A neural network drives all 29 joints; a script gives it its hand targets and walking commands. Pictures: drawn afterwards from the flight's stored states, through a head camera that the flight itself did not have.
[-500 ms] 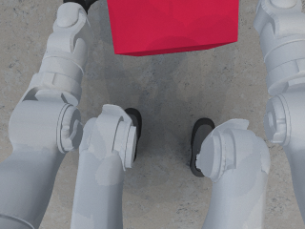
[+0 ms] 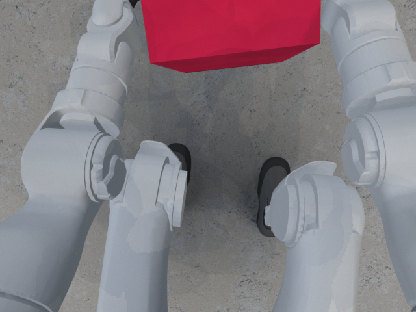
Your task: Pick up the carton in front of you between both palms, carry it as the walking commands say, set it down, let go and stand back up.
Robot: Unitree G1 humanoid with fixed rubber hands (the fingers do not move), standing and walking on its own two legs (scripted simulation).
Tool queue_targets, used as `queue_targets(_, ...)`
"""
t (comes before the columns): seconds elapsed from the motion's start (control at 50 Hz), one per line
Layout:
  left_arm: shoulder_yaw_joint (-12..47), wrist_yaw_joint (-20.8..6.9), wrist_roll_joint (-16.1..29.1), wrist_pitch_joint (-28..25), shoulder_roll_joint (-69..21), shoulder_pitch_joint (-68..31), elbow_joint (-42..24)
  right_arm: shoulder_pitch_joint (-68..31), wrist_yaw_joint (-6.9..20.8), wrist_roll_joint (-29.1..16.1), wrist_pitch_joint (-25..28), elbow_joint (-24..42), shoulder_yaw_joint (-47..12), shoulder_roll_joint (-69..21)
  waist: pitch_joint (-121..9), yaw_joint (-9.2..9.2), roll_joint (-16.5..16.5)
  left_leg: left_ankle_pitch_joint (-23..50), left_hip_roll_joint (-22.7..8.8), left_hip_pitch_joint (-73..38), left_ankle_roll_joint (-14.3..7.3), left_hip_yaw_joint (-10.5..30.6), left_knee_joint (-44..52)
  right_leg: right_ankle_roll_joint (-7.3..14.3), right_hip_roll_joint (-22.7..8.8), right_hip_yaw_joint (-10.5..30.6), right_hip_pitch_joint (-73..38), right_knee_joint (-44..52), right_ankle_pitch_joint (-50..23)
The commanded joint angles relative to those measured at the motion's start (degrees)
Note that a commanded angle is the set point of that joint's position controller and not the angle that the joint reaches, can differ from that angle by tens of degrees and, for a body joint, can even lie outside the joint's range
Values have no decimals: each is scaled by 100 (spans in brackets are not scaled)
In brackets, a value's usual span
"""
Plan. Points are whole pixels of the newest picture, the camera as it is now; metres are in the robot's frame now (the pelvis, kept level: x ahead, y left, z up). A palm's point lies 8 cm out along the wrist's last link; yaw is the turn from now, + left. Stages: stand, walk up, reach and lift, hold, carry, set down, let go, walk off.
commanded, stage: reach and lift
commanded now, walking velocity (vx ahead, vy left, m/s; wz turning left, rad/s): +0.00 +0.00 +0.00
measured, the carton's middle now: out of the picture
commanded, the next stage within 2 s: none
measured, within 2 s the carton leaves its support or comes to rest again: leaves its support in 0.06 s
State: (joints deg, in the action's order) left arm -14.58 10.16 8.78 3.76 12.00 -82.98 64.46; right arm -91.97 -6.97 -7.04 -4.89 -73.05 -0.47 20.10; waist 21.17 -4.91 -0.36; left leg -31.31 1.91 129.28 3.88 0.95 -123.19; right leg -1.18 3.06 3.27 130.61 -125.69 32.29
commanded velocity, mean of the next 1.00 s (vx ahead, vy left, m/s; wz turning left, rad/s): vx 0.00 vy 0.00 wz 0.00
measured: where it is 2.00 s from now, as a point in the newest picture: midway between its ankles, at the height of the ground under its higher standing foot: (220, 202)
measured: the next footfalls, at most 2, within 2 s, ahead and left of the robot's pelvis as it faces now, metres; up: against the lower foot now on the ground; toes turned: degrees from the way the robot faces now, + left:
none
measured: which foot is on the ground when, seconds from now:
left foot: down 0.00-1.00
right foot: down 0.00-1.00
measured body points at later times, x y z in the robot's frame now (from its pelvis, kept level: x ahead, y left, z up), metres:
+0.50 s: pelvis +0.00 +0.00 +0.06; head +0.28 -0.01 +0.41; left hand +0.51 +0.17 -0.03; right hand +0.54 -0.13 -0.02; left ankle +0.12 +0.14 -0.34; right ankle +0.11 -0.12 -0.34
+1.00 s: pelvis +0.02 +0.00 +0.18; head +0.25 -0.01 +0.56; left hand +0.48 +0.16 +0.12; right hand +0.50 -0.14 +0.12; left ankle +0.12 +0.14 -0.34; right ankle +0.11 -0.12 -0.34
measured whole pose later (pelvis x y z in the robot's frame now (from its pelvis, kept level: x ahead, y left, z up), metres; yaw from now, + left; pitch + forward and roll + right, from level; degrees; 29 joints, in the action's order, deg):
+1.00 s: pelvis +0.02 +0.00 +0.18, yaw -2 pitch +41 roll +1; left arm -26.6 3.4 -9.4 21.4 -3.4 -47.3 33.0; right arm -51.8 -3.3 10.6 -20.6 -38.4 21.8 -0.9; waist -12.6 -2.7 -0.9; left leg -27.9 5.4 103.3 3.9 5.5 -90.4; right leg -2.7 6.7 5.6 103.4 -91.2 28.5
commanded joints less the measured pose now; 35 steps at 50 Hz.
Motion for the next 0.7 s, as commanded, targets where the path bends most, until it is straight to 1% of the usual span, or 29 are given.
queue_targets(0.0, 1236, -1585, -68, 136, -4574, -3395, -1464, -2349, 1399, 101, -15, 1230, -466, -5228, -6422, -335, -566, 1852, 473, -2676, -119, -691, 656, 131, 406, -434, -2949, 814, -1698)
queue_targets(0.02, 1349, -1646, 16, 200, -4998, -3328, -1590, -2249, 1452, 124, -4, 1433, -426, -5353, -6812, -68, -354, 1926, 464, -3086, -115, -680, 581, 136, 485, -575, -2914, 787, -1633)
queue_targets(0.04, 1432, -1707, 78, 246, -4994, -3469, -1983, -2323, 1483, 116, -64, 1615, -334, -5479, -7009, -200, -386, 2165, 541, -3062, -122, -676, 626, 183, 497, -542, -2950, 786, -1830)
queue_targets(0.08, 1474, -1780, 160, 347, -5234, -3434, -2131, -2336, 1521, 123, -187, 1765, -560, -5862, -7419, -166, -692, 2347, 542, -3178, -173, -700, 590, 123, 491, -605, -3213, 808, -2000)
queue_targets(0.1, 1579, -1831, 149, 433, -5449, -3330, -2214, -2230, 1528, 85, -203, 2045, -577, -5954, -7821, -217, -479, 2537, 562, -3316, -117, -786, 631, 151, 525, -600, -3501, 829, -2251)
queue_targets(0.12, 1655, -1814, 153, 518, -5582, -3109, -2141, -2518, 1547, -8, -236, 2308, -747, -5992, -8174, -218, -510, 2654, 555, -3480, -141, -727, 653, 97, 516, -681, -3527, 808, -2300)
queue_targets(0.14, 1911, -1845, 413, 509, -5681, -3593, -2840, -2295, 1517, -91, -269, 2577, -857, -6277, -8898, -23, -748, 2886, 562, -3629, -133, -757, 550, 131, 548, -674, -4027, 818, -2627)
queue_targets(0.16, 1972, -1839, 369, 580, -5866, -3498, -2802, -2242, 1483, -63, -347, 2639, -950, -6389, -9224, -204, -561, 2972, 586, -3796, -95, -853, 614, 126, 555, -637, -4160, 861, -2686)
queue_targets(0.18, 2177, -1841, 451, 662, -5895, -3598, -3047, -2251, 1463, -84, -430, 2806, -979, -6572, -9469, 9, -645, 2948, 606, -3743, -101, -779, 695, 110, 573, -722, -4386, 865, -2765)
queue_targets(0.2, 2139, -1859, 260, 746, -5932, -3232, -3073, -2297, 1456, -104, -507, 3092, -1073, -6658, -9861, -296, -641, 3047, 595, -3972, -141, -784, 745, 48, 577, -697, -4495, 891, -2828)
queue_targets(0.24, 2276, -1842, 256, 875, -6195, -3275, -3502, -1953, 1422, -104, -696, 3318, -1275, -7096, -10590, -215, -728, 3015, 627, -4091, -137, -856, 836, 28, 616, -720, -4876, 1032, -2844)
queue_targets(0.26, 2311, -1841, 118, 953, -6175, -3133, -3611, -1749, 1413, -66, -798, 3352, -1233, -7361, -10657, -294, -799, 2973, 645, -4160, -141, -870, 1006, -6, 677, -748, -4786, 1153, -2813)
queue_targets(0.28, 2331, -1861, 61, 1062, -6298, -3029, -3644, -1645, 1417, 42, -876, 3278, -1156, -7310, -10481, -182, -667, 2808, 642, -4084, -120, -859, 1074, -3, 659, -759, -4702, 1282, -2648)
queue_targets(0.3, 2313, -1863, -98, 1124, -6395, -2835, -3661, -1582, 1432, 20, -947, 3396, -1224, -7507, -10541, -368, -594, 2645, 659, -4059, -146, -888, 1200, -22, 722, -741, -4480, 1400, -2414)
queue_targets(0.32, 2187, -1887, -230, 1241, -6460, -2597, -3314, -1513, 1431, 228, -1008, 3360, -1161, -7364, -10048, -148, -775, 2366, 687, -3773, -155, -823, 1315, -33, 686, -776, -4356, 1567, -2162)
queue_targets(0.34, 2147, -1924, -383, 1316, -6512, -2562, -3402, -1164, 1444, 345, -1117, 3072, -874, -7457, -9731, -233, -632, 1998, 701, -3836, -172, -844, 1534, -21, 714, -785, -4121, 1813, -1719)
queue_targets(0.36, 2077, -1957, -470, 1377, -6589, -2482, -3068, -1183, 1484, 504, -1172, 2847, -720, -7560, -9407, -90, -568, 1606, 708, -3605, -164, -825, 1626, -16, 689, -845, -3868, 1837, -1356)
queue_targets(0.4, 1647, -2022, -842, 1496, -6651, -2212, -2704, -1049, 1565, 745, -1257, 2510, -339, -7648, -8757, -282, -494, 1136, 741, -3521, -222, -829, 1959, 35, 709, -760, -3501, 2239, -754)
queue_targets(0.42, 1556, -2030, -824, 1522, -6782, -2261, -2598, -1139, 1597, 842, -1294, 2362, -301, -7561, -8418, -43, -534, 879, 714, -3439, -238, -715, 2078, 60, 733, -810, -3362, 2349, -520)
queue_targets(0.44, 1431, -2063, -1047, 1568, -6638, -2240, -2514, -1052, 1605, 1036, -1341, 2197, -57, -7629, -8155, -140, -410, 758, 729, -3406, -240, -737, 2282, 95, 731, -783, -3243, 2514, -413)
queue_targets(0.46, 1299, -2074, -1090, 1571, -6601, -2204, -2520, -970, 1619, 1068, -1345, 2112, 88, -7678, -8078, -155, -522, 685, 752, -3322, -236, -783, 2314, 92, 751, -778, -3296, 2599, -346)
queue_targets(0.48, 1133, -2103, -1211, 1600, -6655, -2183, -2348, -791, 1641, 1293, -1347, 2031, 215, -7507, -7905, 26, -479, 656, 751, -3255, -234, -740, 2446, 113, 740, -794, -3323, 2741, -383)
queue_targets(0.52, 928, -2147, -1433, 1630, -6575, -1999, -2207, -859, 1662, 1397, -1355, 1894, 511, -7591, -7723, -181, -396, 529, 734, -3387, -253, -708, 2707, 119, 739, -739, -3343, 2926, -227)
queue_targets(0.54, 907, -2165, -1421, 1627, -6631, -2116, -2177, -841, 1675, 1513, -1337, 1913, 567, -7591, -7805, -73, -478, 478, 741, -3418, -267, -722, 2719, 121, 722, -757, -3497, 3052, -195)
queue_targets(0.56, 954, -2187, -1407, 1598, -6746, -2112, -2226, -868, 1679, 1485, -1311, 1995, 544, -7538, -7943, 5, -318, 694, 742, -3439, -223, -728, 2746, 148, 744, -692, -3702, 3112, -411)
queue_targets(0.58, 882, -2187, -1521, 1575, -6741, -1872, -2195, -652, 1686, 1560, -1337, 1797, 677, -7680, -8120, -135, -307, 732, 772, -3658, -252, -769, 2895, 114, 765, -687, -3669, 3222, -458)
queue_targets(0.64, 1134, -2251, -1405, 1590, -6966, -1781, -2325, -503, 1723, 1551, -1333, 2163, 449, -7818, -8547, 100, -473, 1186, 750, -3948, -207, -672, 3098, 61, 771, -723, -4281, 3418, -1027)
queue_targets(0.66, 1253, -2275, -1290, 1595, -7073, -1760, -2480, -566, 1725, 1439, -1314, 2422, 322, -7942, -8733, 126, -319, 1188, 778, -4218, -182, -669, 3149, 59, 753, -768, -4428, 3423, -1064)
queue_targets(0.68, 1319, -2287, -1344, 1623, -7071, -1708, -2458, -469, 1732, 1441, -1354, 2327, 304, -8020, -8836, -22, -249, 1294, 775, -4232, -199, -726, 3231, 36, 753, -689, -4521, 3564, -1117)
